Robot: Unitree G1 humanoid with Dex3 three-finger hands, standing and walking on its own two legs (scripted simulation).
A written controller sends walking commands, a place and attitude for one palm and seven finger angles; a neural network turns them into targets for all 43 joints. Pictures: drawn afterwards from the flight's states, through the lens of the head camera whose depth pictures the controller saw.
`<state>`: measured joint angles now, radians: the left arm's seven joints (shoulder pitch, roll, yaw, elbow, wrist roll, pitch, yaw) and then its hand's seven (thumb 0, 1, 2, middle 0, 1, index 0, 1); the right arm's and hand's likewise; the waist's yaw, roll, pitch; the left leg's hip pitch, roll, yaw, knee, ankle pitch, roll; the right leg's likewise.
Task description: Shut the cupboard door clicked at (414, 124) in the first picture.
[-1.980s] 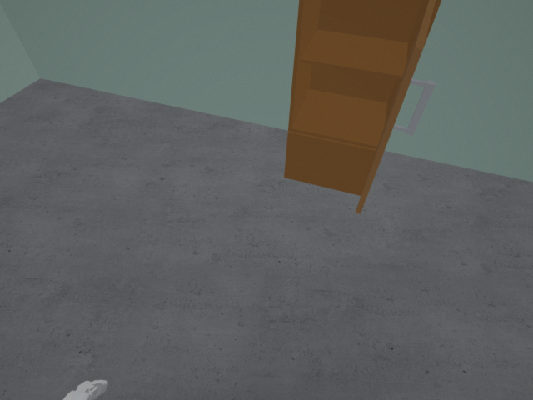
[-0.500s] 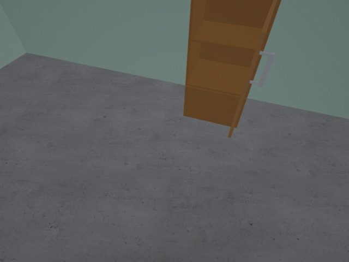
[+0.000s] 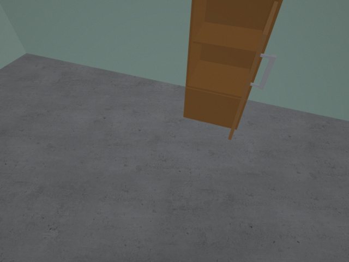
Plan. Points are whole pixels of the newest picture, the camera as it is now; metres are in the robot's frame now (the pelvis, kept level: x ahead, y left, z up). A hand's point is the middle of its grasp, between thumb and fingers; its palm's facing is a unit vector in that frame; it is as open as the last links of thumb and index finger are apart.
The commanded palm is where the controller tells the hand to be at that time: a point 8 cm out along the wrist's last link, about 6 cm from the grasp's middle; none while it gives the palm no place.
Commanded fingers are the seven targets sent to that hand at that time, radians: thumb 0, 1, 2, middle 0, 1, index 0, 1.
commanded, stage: look at it before walking up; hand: left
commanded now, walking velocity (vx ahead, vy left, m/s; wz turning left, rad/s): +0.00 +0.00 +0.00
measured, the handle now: (262, 71) +0.86 -0.33 -0.02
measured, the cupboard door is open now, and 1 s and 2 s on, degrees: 84 84 84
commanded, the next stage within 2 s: walk to a spot facing it in 0.66 s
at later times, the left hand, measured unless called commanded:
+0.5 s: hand out of the picture +0.07 +0.25 -0.16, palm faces -0.04 -0.94 -0.33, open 7.4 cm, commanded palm none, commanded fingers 0.00 0.90 0.90 -0.20 -0.30 -0.20 -0.30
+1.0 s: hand out of the picture +0.06 +0.23 -0.17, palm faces -0.10 -0.95 -0.31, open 7.4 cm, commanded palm none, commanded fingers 0.00 0.90 0.90 -0.20 -0.30 -0.20 -0.30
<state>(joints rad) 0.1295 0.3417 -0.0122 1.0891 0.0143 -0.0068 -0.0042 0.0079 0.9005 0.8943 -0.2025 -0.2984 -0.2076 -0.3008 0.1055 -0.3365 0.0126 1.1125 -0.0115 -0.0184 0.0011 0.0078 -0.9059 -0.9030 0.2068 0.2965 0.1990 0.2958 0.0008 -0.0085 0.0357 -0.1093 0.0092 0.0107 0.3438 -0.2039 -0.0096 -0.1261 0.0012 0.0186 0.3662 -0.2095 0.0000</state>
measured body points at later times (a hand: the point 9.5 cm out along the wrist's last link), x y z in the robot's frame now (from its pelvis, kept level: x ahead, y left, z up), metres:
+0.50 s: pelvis +0.00 +0.00 +0.00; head +0.01 +0.00 +0.45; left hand +0.07 +0.30 -0.14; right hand +0.08 -0.29 -0.13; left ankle -0.01 +0.13 -0.75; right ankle -0.01 -0.12 -0.75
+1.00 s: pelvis -0.01 +0.00 -0.01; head +0.01 +0.00 +0.44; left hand +0.07 +0.28 -0.15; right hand +0.06 -0.28 -0.15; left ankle -0.01 +0.12 -0.75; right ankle -0.01 -0.12 -0.75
